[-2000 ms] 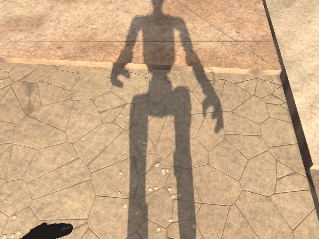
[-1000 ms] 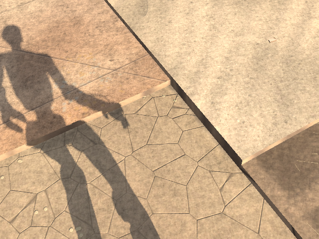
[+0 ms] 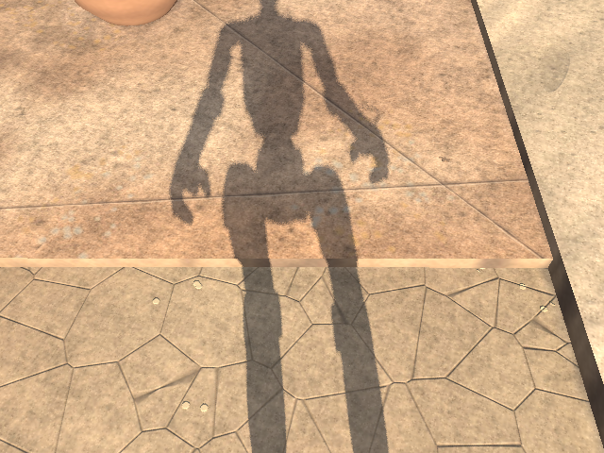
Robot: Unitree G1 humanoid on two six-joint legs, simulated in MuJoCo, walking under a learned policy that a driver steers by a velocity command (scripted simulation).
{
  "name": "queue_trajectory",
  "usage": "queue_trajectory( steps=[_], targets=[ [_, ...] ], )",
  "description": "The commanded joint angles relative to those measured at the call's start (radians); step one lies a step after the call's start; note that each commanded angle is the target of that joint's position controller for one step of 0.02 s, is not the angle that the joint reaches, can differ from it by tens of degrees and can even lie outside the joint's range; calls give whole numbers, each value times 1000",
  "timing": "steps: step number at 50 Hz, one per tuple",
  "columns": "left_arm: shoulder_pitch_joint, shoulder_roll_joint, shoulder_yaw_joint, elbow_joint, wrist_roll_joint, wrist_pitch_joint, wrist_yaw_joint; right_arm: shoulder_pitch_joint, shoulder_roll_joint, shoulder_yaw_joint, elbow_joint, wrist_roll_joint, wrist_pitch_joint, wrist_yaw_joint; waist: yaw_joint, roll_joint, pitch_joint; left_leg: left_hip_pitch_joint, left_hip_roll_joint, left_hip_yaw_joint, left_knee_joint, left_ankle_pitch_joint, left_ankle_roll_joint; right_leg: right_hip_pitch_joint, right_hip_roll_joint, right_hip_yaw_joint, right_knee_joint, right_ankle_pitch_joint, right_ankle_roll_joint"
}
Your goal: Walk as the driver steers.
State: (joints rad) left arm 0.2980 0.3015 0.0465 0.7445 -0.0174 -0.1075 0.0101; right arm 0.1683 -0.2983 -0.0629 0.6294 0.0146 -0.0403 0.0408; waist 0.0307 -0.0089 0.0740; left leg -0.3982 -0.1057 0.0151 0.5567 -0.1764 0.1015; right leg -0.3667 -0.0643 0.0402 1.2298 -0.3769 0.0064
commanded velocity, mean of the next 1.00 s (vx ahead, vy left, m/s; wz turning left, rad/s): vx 0.49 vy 0.00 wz -0.34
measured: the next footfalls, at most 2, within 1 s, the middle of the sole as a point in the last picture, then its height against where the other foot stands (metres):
right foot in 0.44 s outside the picture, level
left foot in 0.88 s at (322, 324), level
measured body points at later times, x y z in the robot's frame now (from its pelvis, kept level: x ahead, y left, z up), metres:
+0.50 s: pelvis +0.30 -0.05 -0.01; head +0.34 -0.06 +0.44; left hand +0.53 +0.17 -0.09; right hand +0.31 -0.34 -0.13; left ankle +0.11 +0.07 -0.65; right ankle +0.39 -0.14 -0.73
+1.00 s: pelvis +0.60 -0.06 +0.00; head +0.62 -0.06 +0.45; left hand +0.80 +0.17 -0.11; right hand +0.64 -0.37 -0.07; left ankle +0.70 +0.02 -0.73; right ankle +0.45 -0.14 -0.63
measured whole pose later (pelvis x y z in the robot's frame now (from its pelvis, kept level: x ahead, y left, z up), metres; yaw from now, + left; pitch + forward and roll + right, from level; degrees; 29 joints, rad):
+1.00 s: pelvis +0.60 -0.06 +0.00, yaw -26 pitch +1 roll +1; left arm 0.34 0.31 0.06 0.70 -0.03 -0.03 0.01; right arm 0.18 -0.27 -0.04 0.67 -0.01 -0.10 0.01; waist 0.02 -0.04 0.01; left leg -0.37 -0.03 0.00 0.54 -0.20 0.01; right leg -0.40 0.04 0.12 1.19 -0.42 -0.01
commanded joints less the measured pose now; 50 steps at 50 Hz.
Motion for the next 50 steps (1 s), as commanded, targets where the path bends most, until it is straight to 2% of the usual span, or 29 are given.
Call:
queue_trajectory(
  steps=[1, 3, 5, 9, 13, 16, 19, 20, 21, 22, 23, 24, 25, 26, 27, 28, 29, 32, 36, 38, 41, 43, 44, 45, 46, 47, 48, 49, 50],
  targets=[
    [43, 136, 33, -65, 13, -10, 1, -3, -88, -27, -63, -22, -33, -10, 7, 54, -130, 250, 281, -401, -338, 89, 187, -244, -88, 57, -43, 119, 4],
    [60, 108, 27, -44, 20, 14, 0, 16, -85, -22, -25, -15, -49, -10, 12, 54, -115, 176, 272, -305, -362, 216, 189, -218, -94, 27, -92, 154, 29],
    [-10, 88, 20, -64, 21, 27, 4, 53, -105, -23, 12, -15, -60, -14, -13, 61, -71, 154, 257, -229, -387, 262, 173, -268, -99, 16, -178, 254, 43],
    [-136, 63, 9, -84, 10, 16, -9, 96, -112, -16, 54, -18, -61, -28, -72, 56, -36, 199, 220, -113, -409, 233, 100, -283, -73, -2, -440, 524, 22],
    [-250, 46, 0, -122, -8, 7, -36, 156, -141, -21, 102, -15, -58, -35, -125, 43, 3, 334, 274, -82, -425, 220, 72, -322, -34, -4, -601, 572, -7],
    [-307, 38, -5, -156, -7, 3, -62, 189, -142, -22, 132, -15, -39, -39, -141, 33, 17, 483, 319, -59, -370, 328, 77, -397, -7, -9, -658, 476, -34],
    [-284, 50, 0, -177, -1, 4, -82, 174, -161, -26, 134, -14, -17, -50, -101, 64, -37, 558, 332, -20, -239, 707, 52, -320, 53, -77, -679, 314, -79],
    [-233, 76, 12, -173, 3, 8, -81, 167, -177, -30, 128, -16, -10, -57, -68, 91, -90, 565, 325, -5, -148, 915, 40, -231, 92, -113, -665, 257, -99],
    [-118, 119, 34, -152, 3, 11, -76, 158, -186, -30, 122, -19, 0, -65, -4, 98, -165, 541, 307, 17, 11, 1051, 25, -76, 131, -132, -674, 241, -128],
    [41, 171, 59, -126, 1, 15, -63, 138, -185, -25, 108, -19, -1, -72, 88, 75, -249, 384, 281, 46, 238, 958, -10, 197, 103, -64, -720, 327, -177],
    [160, 292, 92, -117, 11, 20, -52, 231, -94, 8, 61, -36, -27, -64, 73, -131, -409, -63, 149, 71, 660, 450, -88, 662, -170, 390, -692, 290, -357],
    [181, 226, 76, -111, -3, 22, -45, 226, -73, 26, 71, -46, -62, -43, 76, -195, -521, -285, 5, -84, 844, -360, -110, 830, -283, 774, -847, 236, -443],
    [158, 169, 57, -112, 2, 29, -37, 135, -147, 6, 38, -1, -88, -24, 101, -125, -415, -397, 79, -164, 881, -310, -94, 780, -245, 655, -878, 147, -382],
    [94, 150, 52, -125, 4, 33, -32, 63, -143, 13, 9, 14, -102, -18, 82, -45, -288, -415, 128, -145, 815, -239, -84, 628, -212, 528, -899, 167, -345],
    [28, 139, 48, -137, 4, 37, -31, 33, -131, 14, 0, -5, -106, -21, 37, 37, -180, -386, 158, -123, 705, -198, -87, 456, -173, 445, -931, 258, -323],
    [-15, 118, 39, -150, 12, 36, -29, 41, -137, 6, 0, -24, -98, -27, -3, 36, -131, -320, 186, -118, 631, -168, -98, 337, -140, 383, -961, 346, -312],
    [-45, 116, 37, -161, 16, 38, -27, 61, -129, 6, 0, -30, -87, -28, -33, 5, -107, -270, 191, -111, 596, -157, -116, 250, -116, 362, -989, 384, -317],
    [-70, 141, 45, -152, 10, 34, -15, 77, -93, 18, 2, -37, -62, -39, -60, -33, -81, -201, 187, -69, 437, -96, -174, 88, -69, 254, -1017, 491, -317],
    [-10, 172, 59, -118, -4, 46, 1, -92, -53, 37, -31, -32, -66, -36, 12, -59, -77, -74, 123, -47, 102, 217, -194, 12, 7, 184, -991, 365, -241],
    [32, 179, 62, -99, -10, 54, 3, -133, -71, 30, -42, -15, -72, -31, 30, -75, -89, -39, 102, -70, 24, 263, -190, 54, -13, 236, -963, 291, -221],
    [39, 161, 60, -93, -12, 62, 5, -122, -116, 8, -40, -6, -79, -27, 8, -103, -98, -9, 109, -115, -40, 182, -157, 151, -56, 339, -869, 213, -188],
    [19, 138, 55, -99, -4, 68, 5, -30, -136, -12, -17, -7, -87, -29, -50, -115, -118, 121, 107, -96, -82, 111, -111, 148, -39, 363, -768, 222, -153],
    [23, 93, 39, -106, 2, 66, 1, 68, -164, -27, -6, -19, -91, -36, -101, -87, -187, 287, 167, -134, -94, 76, -70, 100, 15, 318, -610, 227, -118],
    [65, 9, 11, -122, 23, 62, -1, 208, -223, -42, 3, -30, -88, -45, -130, 88, -331, 538, 369, -348, -100, 24, -9, -32, 104, 202, -299, -41, -72],
    [170, 14, 5, -162, -18, 50, -3, 252, -285, -59, 39, -35, -73, -34, -63, 417, -376, 705, 548, -850, -234, -284, 143, -360, 156, 122, -19, -244, -36],
    [144, 117, 26, -125, -28, 54, 3, 198, -187, -41, 11, -21, -71, -31, -91, 233, -270, 627, 518, -831, -274, -443, 122, -438, 87, 156, 97, -161, -16],
    [44, 152, 38, -137, -19, 60, 1, 164, -137, -27, 6, -19, -65, -36, -110, 143, -171, 526, 475, -639, -269, -374, 83, -452, 56, 125, 115, -69, -11],
    [-1, 137, 37, -142, -7, 66, 2, 125, -113, -17, 3, -27, -61, -37, -97, 79, -123, 428, 429, -510, -277, -219, 67, -417, 24, 106, 94, -1, -3],
    [-29, 127, 41, -153, 0, 67, 0, 99, -90, -11, 13, -30, -58, -40, -81, 86, -82, 364, 390, -414, -294, -108, 65, -401, 0, 105, 46, 42, 1]
  ],
)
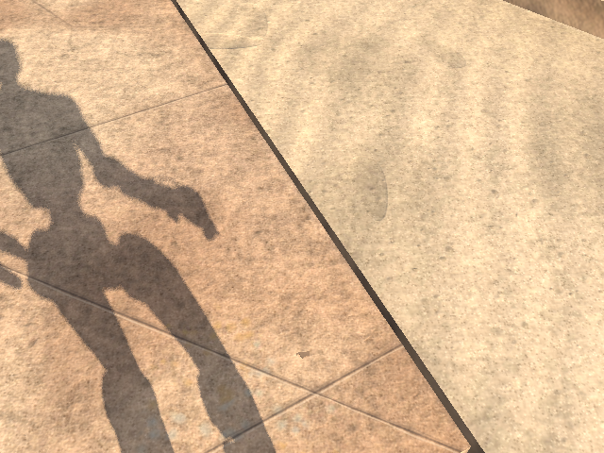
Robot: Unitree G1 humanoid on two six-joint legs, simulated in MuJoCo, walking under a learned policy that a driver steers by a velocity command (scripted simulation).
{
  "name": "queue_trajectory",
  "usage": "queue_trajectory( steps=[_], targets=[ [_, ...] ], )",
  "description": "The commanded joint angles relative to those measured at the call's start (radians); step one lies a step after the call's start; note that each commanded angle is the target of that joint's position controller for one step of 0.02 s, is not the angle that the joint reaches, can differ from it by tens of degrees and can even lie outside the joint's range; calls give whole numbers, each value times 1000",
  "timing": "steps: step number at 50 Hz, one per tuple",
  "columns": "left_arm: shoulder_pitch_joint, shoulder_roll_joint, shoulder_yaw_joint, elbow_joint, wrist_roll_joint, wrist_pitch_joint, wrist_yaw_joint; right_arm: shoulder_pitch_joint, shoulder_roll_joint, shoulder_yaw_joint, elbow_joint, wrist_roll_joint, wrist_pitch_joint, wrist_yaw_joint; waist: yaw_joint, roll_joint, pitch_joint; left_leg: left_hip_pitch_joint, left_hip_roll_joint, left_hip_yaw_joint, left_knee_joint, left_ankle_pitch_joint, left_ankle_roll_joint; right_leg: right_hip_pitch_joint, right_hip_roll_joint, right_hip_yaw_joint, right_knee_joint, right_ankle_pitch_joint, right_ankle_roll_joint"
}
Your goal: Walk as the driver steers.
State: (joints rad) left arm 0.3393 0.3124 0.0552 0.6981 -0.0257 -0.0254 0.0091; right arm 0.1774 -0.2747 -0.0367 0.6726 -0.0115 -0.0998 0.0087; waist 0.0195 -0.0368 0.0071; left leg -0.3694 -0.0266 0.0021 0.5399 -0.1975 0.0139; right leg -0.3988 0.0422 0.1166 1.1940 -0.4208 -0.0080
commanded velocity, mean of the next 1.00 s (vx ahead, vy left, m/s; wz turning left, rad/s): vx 0.35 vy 0.00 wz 0.02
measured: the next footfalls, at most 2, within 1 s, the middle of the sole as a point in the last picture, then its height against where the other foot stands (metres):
right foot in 0.42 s outside the picture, level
left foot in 0.80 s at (309, 408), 0.04 m higher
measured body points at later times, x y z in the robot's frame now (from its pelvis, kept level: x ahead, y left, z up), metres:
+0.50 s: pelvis +0.26 -0.07 +0.00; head +0.29 -0.08 +0.45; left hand +0.50 +0.13 -0.08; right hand +0.21 -0.35 -0.13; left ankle +0.13 +0.10 -0.61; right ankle +0.28 -0.19 -0.73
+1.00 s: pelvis +0.43 -0.08 +0.03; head +0.48 -0.06 +0.48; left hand +0.60 +0.20 -0.07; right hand +0.59 -0.35 -0.06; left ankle +0.54 +0.01 -0.69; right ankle +0.41 -0.22 -0.62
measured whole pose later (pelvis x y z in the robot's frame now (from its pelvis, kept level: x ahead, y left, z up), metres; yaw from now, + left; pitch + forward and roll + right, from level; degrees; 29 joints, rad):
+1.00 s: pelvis +0.43 -0.08 +0.03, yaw +4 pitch +2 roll +0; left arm 0.08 0.28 0.06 0.71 0.00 -0.01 0.03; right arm 0.20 -0.28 -0.07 0.63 0.00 -0.01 0.00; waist -0.03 -0.02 0.06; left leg -0.47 -0.08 -0.03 0.54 -0.09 0.07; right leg -0.51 0.01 0.06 1.13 -0.43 0.02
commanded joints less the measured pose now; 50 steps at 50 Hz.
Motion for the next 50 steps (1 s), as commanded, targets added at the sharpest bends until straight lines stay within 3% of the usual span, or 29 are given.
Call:
queue_trajectory(
  steps=[1, 3, 6, 10, 13, 15, 17, 18, 19, 20, 21, 22, 23, 24, 26, 27, 29, 31, 33, 37, 39, 40, 41, 42, 43, 45, 46, 47, 50],
  targets=[
    [-67, 99, 32, -111, 3, -12, -5, 82, -107, -34, -23, -8, 0, -12, -54, 147, 0, 286, 284, -323, -301, -22, 144, -328, -129, 17, 57, 113, 17],
    [-68, 62, 25, -113, -1, -3, -11, 87, -101, -37, -3, -1, -7, -15, -47, 162, 6, 263, 269, -224, -336, 74, 156, -316, -137, -11, 24, 137, 26],
    [-121, 31, 15, -138, 7, 4, -15, 106, -133, -51, 27, -2, -7, -15, -51, 120, 20, 292, 295, -138, -358, 214, 183, -377, -146, -16, -65, 187, 46],
    [-209, 9, 5, -154, 8, -1, -31, 113, -156, -56, 54, 2, 6, -20, -78, 110, 31, 323, 276, -2, -362, 291, 161, -352, -140, -58, -271, 358, 44],
    [-294, -21, -9, -176, 9, -6, -46, 161, -171, -56, 87, 15, 17, -17, -105, 99, 66, 327, 281, 45, -373, 301, 151, -280, -114, -109, -427, 399, 16],
    [-333, -15, -8, -193, 6, -8, -55, 185, -189, -60, 110, 28, 26, -14, -104, 101, 82, 377, 306, 54, -365, 364, 144, -252, -99, -129, -498, 357, -11],
    [-334, 7, 1, -202, 13, -8, -59, 194, -213, -66, 127, 43, 40, -13, -78, 118, 68, 443, 316, 70, -294, 594, 132, -194, -56, -172, -569, 240, -48],
    [-299, 32, 14, -197, 18, -11, -58, 216, -219, -66, 141, 46, 47, -13, -48, 124, 29, 460, 308, 74, -206, 777, 124, -96, -21, -197, -605, 210, -71],
    [-211, 68, 35, -170, 22, -17, -57, 263, -202, -54, 162, 47, 57, -13, 2, 91, -57, 422, 273, 93, -31, 938, 105, 132, 22, -239, -686, 264, -98],
    [-98, 107, 59, -133, 19, -14, -50, 301, -199, -45, 178, 48, 53, -9, 53, 87, -153, 224, 251, 77, 156, 903, 75, 466, -11, -203, -694, 386, -125],
    [114, 168, 83, -83, 19, 1, -26, 193, -177, -28, 143, 32, 34, -2, 177, 46, -255, -16, 178, 74, 449, 426, 35, 729, -201, 19, -734, 405, -180],
    [122, 237, 76, -74, 45, 3, -13, 250, -64, 0, 122, 38, 12, 6, 97, -190, -364, -339, 19, 26, 840, -370, -25, 926, -529, 478, -792, 576, -353],
    [140, 166, 68, -69, 53, 0, -12, 174, -164, -32, 130, 65, -5, 1, 171, -40, -361, -381, 44, -140, 950, -347, -30, 797, -512, 421, -826, 602, -364],
    [103, 111, 49, -46, 53, -5, -13, 126, -160, -36, 106, 78, 1, 1, 131, -68, -220, -425, 88, -102, 952, -308, -29, 685, -447, 231, -826, 582, -312],
    [-31, 32, 26, -33, 34, -20, -19, 81, -116, -34, 98, 46, 22, -8, 47, -62, -60, -393, 149, -66, 851, -211, -31, 443, -348, 76, -913, 450, -223],
    [-78, 19, 21, -31, 41, -26, -16, 106, -97, -35, 105, 45, 42, -10, 13, -96, -2, -334, 142, -58, 890, -201, -41, 325, -348, 25, -957, 517, -211],
    [-145, 14, 20, -16, 41, -41, -10, 154, -39, -26, 103, 49, 74, -22, -53, -78, 41, -305, 131, -60, 882, -212, -56, 197, -347, -89, -998, 671, -190],
    [-196, 44, 29, -11, 52, -50, 0, 92, -15, -15, 54, 28, 85, -30, -70, -70, 78, -291, 122, -20, 669, -131, -71, 131, -296, -205, -1013, 781, -168],
    [-199, 82, 40, -3, 59, -48, 14, 71, -2, -6, 29, 9, 84, -16, -68, -75, 27, -212, 116, 19, 503, -15, -66, 149, -275, -281, -983, 877, -159],
    [-175, 124, 54, 12, 10, -26, 32, 73, -61, -29, -12, 16, 88, 24, -69, -88, -59, -114, 75, 67, 310, 27, -14, 294, -325, -288, -843, 1040, -138],
    [-193, 121, 53, 5, -16, -15, 39, 171, -110, -59, -1, 9, 90, 31, -128, -70, -114, 59, -10, 121, 169, 70, 44, 288, -288, -317, -628, 1113, -92],
    [-146, 100, 47, 11, -9, -14, 39, 238, -176, -88, 4, 5, 91, 21, -156, 10, -151, 216, -33, 57, 69, 233, 87, 204, -228, -316, -431, 946, -42],
    [-53, 1, 17, -26, 48, -11, 33, 198, -331, -123, -35, -2, 92, -4, -69, 388, -181, 390, 259, -431, -62, 674, 284, -111, -29, -317, -16, 35, 69],
    [-15, 61, 20, -1, 43, -15, 12, 141, -292, -103, -96, -35, 82, 0, -71, 339, -405, 422, 387, -780, -187, 463, 421, -146, 57, -31, 233, -237, 65],
    [-52, 105, 35, 10, 9, -10, -5, 82, -226, -83, -114, -28, 69, 8, -77, 202, -340, 356, 368, -674, -189, 275, 389, -201, 9, 19, 299, -182, 40],
    [-145, 77, 29, -16, 24, -1, 9, 41, -145, -64, -95, 26, 63, 5, -42, 50, -140, 174, 260, -510, -201, 29, 265, -246, -57, -8, 141, -70, 14],
    [-163, 85, 35, -24, 28, 7, 22, 11, -131, -61, -94, 26, 65, -2, -16, 80, -105, 95, 215, -452, -220, -22, 235, -199, -77, -9, 60, -34, 11],
    [-164, 84, 36, -26, 29, 14, 25, -16, -128, -62, -110, 12, 69, -8, -3, 111, -94, 42, 178, -409, -237, -6, 217, -142, -64, -25, 29, 2, 14],
    [-154, 30, 20, -17, 29, 19, 31, -18, -139, -75, -121, 7, 81, -22, 9, 124, -108, 43, 146, -335, -230, 153, 218, -95, -36, -55, -217, -18, 49]
  ],
)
